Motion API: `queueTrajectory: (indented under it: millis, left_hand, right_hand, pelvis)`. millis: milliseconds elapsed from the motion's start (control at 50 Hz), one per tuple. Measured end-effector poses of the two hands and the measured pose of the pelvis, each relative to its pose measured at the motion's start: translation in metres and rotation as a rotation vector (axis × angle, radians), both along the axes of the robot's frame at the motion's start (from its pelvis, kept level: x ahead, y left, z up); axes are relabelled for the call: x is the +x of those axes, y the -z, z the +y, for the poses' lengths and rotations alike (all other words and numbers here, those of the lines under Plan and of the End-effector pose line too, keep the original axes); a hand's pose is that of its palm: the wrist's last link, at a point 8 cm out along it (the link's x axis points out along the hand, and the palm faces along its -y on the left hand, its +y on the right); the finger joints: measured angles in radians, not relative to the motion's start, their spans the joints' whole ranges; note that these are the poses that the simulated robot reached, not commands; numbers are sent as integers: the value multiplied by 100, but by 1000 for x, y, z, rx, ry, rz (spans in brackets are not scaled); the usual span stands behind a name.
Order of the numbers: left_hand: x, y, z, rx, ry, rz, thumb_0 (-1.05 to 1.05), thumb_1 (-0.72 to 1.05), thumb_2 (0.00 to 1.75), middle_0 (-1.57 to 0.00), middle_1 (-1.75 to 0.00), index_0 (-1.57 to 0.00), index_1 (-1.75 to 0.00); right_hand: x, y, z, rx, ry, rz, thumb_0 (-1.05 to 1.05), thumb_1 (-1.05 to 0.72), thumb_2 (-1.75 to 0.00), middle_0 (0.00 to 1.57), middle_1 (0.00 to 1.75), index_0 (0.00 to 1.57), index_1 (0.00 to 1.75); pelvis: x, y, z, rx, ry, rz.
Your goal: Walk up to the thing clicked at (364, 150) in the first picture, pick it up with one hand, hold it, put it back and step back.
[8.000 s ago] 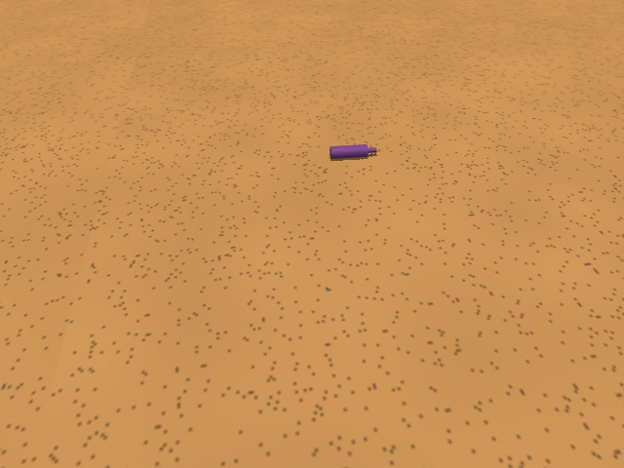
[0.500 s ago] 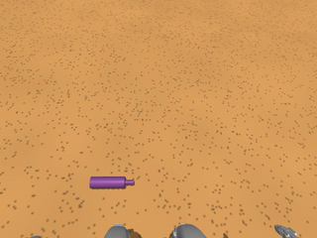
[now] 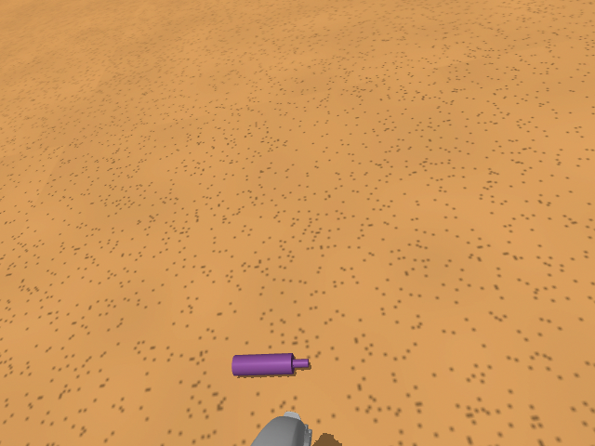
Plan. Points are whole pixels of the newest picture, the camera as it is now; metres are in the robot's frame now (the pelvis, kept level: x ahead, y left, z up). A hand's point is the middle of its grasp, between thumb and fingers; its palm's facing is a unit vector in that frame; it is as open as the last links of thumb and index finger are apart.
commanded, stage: walk up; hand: left
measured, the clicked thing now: (271, 364) +0.50 +0.24 -0.73
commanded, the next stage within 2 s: stand in 1.88 s
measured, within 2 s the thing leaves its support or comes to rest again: neither
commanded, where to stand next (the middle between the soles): +0.09 +0.03 m, yaw -1 degrees
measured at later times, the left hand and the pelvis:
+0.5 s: hand out of the picture +0.09 +0.30 -0.17, palm faces -0.01 -0.94 -0.33, open 7.4 cm; pelvis +0.02 +0.04 -0.01, yaw +1 degrees
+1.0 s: hand out of the picture +0.09 +0.28 -0.14, palm faces -0.07 -0.92 -0.38, open 7.4 cm; pelvis +0.00 +0.01 +0.00, yaw -3 degrees
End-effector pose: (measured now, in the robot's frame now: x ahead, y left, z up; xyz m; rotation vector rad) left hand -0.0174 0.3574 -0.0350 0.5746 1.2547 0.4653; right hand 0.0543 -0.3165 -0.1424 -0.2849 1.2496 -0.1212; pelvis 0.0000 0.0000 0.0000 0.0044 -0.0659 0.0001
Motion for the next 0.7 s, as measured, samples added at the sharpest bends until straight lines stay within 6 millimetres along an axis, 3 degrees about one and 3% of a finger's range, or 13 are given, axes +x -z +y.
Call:
queueTrajectory:
  millis: [80, 160, 240, 340, 440, 580, 700]
  left_hand:
    - [12, 3, 23, 7, 22, -41, 1, 90, 90, -20, -30, -21, -30]
    - [22, 29, 45, -39, 45, -56, 1, 90, 90, -20, -30, -21, -30]
    - [41, 52, 42, -141, 43, -57, 1, 90, 90, -20, -30, -20, -30]
    - [70, 71, 25, -268, 73, -88, 1, 90, 90, -20, -30, -21, -30]
    - [89, 91, 3, -338, 51, -79, 1, 90, 90, -20, -30, -21, -30]
    - [105, 101, -24, -336, 105, -58, 1, 90, 90, -20, -30, -21, -30]
    - [109, 85, -35, -309, 148, -89, 1, 90, 90, -20, -30, -21, -30]
  right_hand:
    - [32, 7, 36, 42, -53, -23, 0, -90, -89, 20, 30, 20, 29]
    - [71, 2, 65, 36, -102, -121, 0, -90, -89, 20, 30, 20, 29]
    - [84, -21, 76, -2, -96, -220, 0, -90, -89, 21, 30, 20, 30]
    - [72, -55, 64, -107, -74, -212, 0, -90, -89, 21, 30, 20, 30]
    - [58, -68, 42, -205, -54, -148, 0, -90, -89, 21, 30, 20, 30]
    - [52, -51, 12, -225, -13, -142, 0, -90, -89, 21, 30, 20, 30]
    - [38, -34, 9, -172, 17, -131, 0, -90, -89, 20, 30, 20, 29]
  pelvis:
    - [1, 6, 17, -3, -29, 10]
    - [5, 19, 40, 23, -49, 12]
    - [12, 15, 55, 14, -47, -2]
    - [24, 2, 56, 12, -32, -6]
    - [25, 2, 50, 1, -23, -5]
    - [14, 16, 30, -4, 16, 19]
    - [1, 13, 18, 1, 22, 8]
